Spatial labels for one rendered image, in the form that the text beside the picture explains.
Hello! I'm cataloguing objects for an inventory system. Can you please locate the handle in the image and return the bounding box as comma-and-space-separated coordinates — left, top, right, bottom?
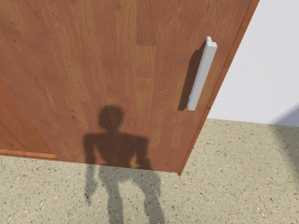
188, 36, 218, 111

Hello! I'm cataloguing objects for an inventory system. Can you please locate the wardrobe door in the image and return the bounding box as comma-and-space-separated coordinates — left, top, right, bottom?
0, 0, 250, 173
0, 76, 54, 155

